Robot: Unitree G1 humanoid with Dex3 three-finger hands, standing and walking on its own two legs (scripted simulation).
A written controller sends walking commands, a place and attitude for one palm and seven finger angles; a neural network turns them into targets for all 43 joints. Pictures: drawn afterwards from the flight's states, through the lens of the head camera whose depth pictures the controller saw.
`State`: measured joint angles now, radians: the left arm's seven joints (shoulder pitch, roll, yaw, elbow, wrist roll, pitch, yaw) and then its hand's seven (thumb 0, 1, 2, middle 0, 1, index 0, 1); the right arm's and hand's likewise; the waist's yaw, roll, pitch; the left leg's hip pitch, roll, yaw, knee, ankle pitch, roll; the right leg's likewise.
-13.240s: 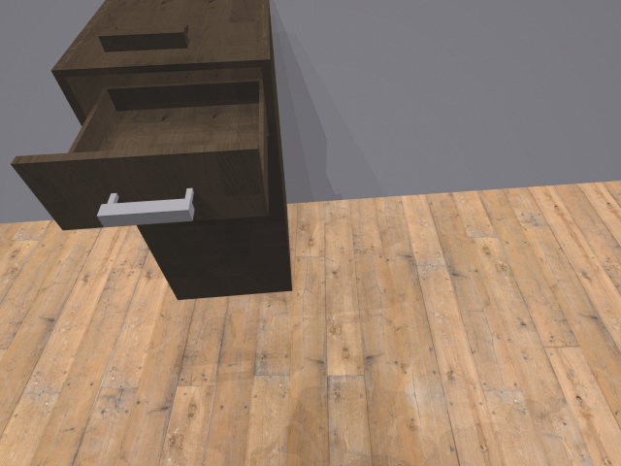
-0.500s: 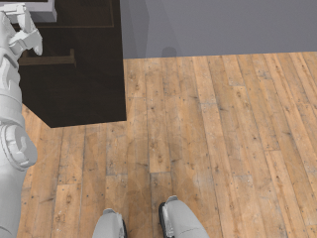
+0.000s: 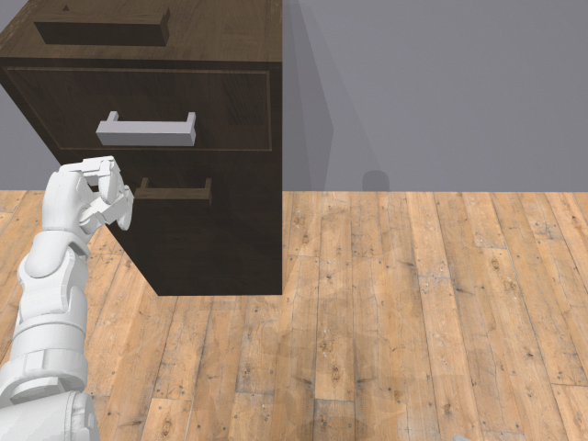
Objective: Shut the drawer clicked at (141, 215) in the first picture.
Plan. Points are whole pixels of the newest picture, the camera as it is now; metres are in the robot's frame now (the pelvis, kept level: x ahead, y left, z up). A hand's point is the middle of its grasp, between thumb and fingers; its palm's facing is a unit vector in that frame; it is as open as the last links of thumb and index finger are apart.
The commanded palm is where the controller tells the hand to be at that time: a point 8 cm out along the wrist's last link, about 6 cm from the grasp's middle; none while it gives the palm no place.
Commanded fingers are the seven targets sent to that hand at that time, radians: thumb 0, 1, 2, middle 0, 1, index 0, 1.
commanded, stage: draw the hand back to the body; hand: left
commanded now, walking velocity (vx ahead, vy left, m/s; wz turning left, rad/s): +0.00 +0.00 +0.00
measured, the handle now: (150, 125) +0.60 +0.23 +0.06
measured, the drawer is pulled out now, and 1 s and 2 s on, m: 0.00 0.00 0.00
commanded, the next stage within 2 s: step back with the hand held close in 1.04 s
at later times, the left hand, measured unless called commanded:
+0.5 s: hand (38, 308) +0.25 +0.23 +0.15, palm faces +0.34 -0.90 -0.27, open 3.3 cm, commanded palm +0.20 +0.27 +0.17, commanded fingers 0.00 0.90 0.90 -1.40 -1.60 -1.40 -1.60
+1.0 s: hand out of the picture +0.13 +0.24 +0.19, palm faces +0.45 -0.79 -0.41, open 3.3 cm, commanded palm +0.08 +0.27 +0.21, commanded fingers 0.00 0.90 0.90 -1.40 -1.60 -1.40 -1.60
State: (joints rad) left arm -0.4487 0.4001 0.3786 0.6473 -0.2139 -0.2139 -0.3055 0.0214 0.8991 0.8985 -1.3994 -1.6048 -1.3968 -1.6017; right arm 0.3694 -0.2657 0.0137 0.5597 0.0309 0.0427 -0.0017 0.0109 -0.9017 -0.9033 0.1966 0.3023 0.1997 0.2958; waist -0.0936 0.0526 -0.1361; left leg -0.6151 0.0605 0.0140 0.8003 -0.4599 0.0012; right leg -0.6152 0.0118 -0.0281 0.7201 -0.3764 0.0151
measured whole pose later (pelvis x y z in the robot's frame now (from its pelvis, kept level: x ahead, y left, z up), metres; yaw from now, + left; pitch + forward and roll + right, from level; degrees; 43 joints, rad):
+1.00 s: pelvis -0.04 -0.01 +0.04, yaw +2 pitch -5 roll -1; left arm 0.54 0.31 0.29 -0.44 -0.05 -0.12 0.10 0.02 0.89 0.90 -1.41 -1.60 -1.41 -1.60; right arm 0.20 -0.24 0.02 0.64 0.00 -0.14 -0.09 0.02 -0.90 -0.90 0.20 0.30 0.20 0.30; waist 0.08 0.10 0.03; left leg -0.07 0.04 0.01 0.43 -0.26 -0.01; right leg -0.07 0.00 -0.04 0.38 -0.21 0.00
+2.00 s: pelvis -0.13 +0.02 +0.02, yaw +2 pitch +0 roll -2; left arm 0.59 0.37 0.35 -0.54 0.00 -0.24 0.15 0.02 0.89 0.90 -1.41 -1.60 -1.41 -1.60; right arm 0.22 -0.22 0.00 0.56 -0.01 -0.06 -0.10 0.02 -0.90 -0.90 0.20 0.30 0.20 0.30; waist -0.02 0.03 0.02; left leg -0.41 0.01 0.00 0.58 -0.17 0.04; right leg -0.39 0.01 0.01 0.58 -0.22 0.04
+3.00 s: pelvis -0.36 +0.08 +0.03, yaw -2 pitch +0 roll +0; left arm 0.75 0.47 0.38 -0.75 -0.03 -0.15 0.14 0.02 0.89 0.90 -1.41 -1.60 -1.40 -1.60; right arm 0.30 -0.16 0.03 0.56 -0.01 -0.10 -0.05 0.02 -0.89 -0.90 0.20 0.30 0.20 0.30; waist -0.03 -0.08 -0.04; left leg -0.48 -0.02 0.13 0.66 -0.38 -0.03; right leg -0.23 0.03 -0.08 0.48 -0.48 -0.13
